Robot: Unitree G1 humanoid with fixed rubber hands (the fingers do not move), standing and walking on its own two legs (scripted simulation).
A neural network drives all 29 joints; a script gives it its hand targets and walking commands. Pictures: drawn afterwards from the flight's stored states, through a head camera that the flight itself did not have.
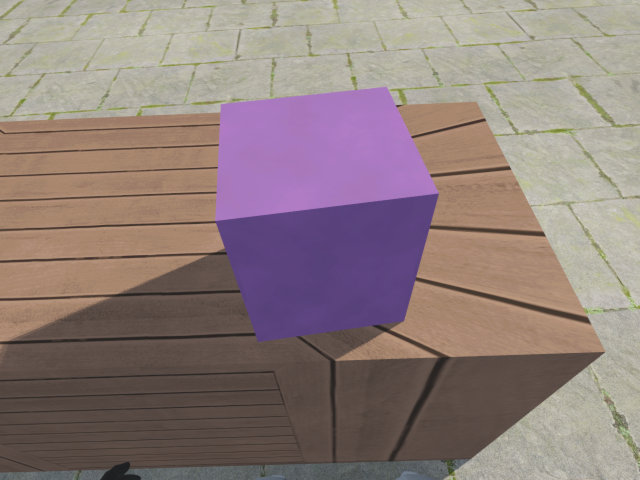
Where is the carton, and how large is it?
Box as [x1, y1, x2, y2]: [215, 87, 438, 341]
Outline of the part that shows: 386,87 221,104 215,221 258,341 401,321 404,319 438,192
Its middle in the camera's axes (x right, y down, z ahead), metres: +0.00 -0.03 +0.52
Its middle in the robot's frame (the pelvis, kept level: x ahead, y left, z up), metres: +0.44 +0.03 +0.09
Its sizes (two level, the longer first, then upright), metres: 0.210 0.200 0.250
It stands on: a pedestal, 0.68 m high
